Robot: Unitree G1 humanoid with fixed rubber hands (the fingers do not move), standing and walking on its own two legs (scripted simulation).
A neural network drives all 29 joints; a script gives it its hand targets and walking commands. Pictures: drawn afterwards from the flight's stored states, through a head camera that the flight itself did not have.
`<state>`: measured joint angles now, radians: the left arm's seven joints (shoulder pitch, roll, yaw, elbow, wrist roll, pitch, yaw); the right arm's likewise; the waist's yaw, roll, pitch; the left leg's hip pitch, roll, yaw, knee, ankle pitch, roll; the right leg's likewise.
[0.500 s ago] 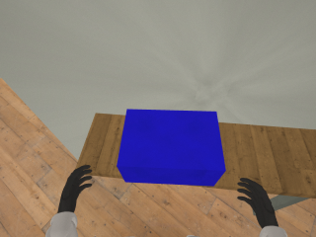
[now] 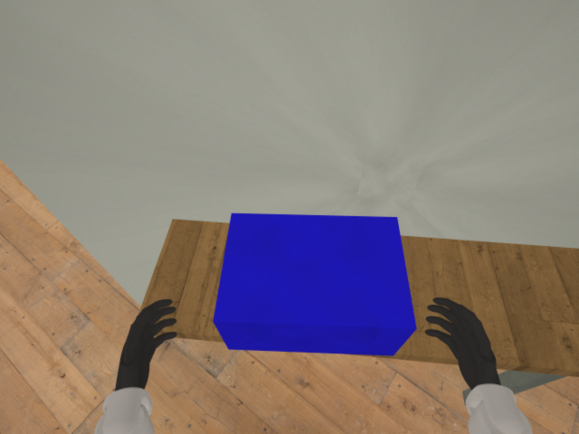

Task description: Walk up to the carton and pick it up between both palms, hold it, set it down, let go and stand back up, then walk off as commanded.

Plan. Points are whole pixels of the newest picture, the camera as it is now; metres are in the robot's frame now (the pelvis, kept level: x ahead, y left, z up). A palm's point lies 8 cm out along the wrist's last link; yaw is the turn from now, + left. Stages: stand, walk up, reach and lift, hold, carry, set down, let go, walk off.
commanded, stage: reach and lift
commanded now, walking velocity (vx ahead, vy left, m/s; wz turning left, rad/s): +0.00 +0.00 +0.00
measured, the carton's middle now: (311, 284) +0.37 -0.02 -0.11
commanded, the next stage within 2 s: none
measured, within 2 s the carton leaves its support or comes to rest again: neither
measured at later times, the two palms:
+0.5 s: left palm (142, 335) +0.26 +0.22 -0.03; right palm (473, 304) +0.30 -0.25 -0.01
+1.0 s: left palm (161, 272) +0.34 +0.20 +0.00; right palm (463, 252) +0.37 -0.24 +0.01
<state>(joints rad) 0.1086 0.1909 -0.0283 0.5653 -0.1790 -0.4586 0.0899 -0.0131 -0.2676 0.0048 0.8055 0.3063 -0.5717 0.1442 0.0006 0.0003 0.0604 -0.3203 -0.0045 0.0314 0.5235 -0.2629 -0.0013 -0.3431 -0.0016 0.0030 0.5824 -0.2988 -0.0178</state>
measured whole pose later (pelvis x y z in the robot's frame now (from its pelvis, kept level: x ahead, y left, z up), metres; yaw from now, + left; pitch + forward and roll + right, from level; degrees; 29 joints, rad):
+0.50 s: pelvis +0.02 +0.00 +0.00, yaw +0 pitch +5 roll +1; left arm 0.04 0.19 -0.03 0.56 -0.18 -0.35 0.12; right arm -0.18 -0.33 0.03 0.84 0.39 -0.48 0.15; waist 0.00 0.00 0.01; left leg -0.32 0.00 0.03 0.52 -0.29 0.00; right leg -0.34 0.00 0.00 0.56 -0.32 -0.02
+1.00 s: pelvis +0.02 +0.00 +0.00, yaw +0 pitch +10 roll +1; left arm -0.30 0.19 -0.03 0.66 -0.18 -0.16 0.12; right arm -0.48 -0.37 0.03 1.00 0.41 -0.33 0.14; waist 0.01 0.00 -0.05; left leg -0.42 0.00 0.03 0.53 -0.27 0.00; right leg -0.44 0.00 0.00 0.57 -0.30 -0.02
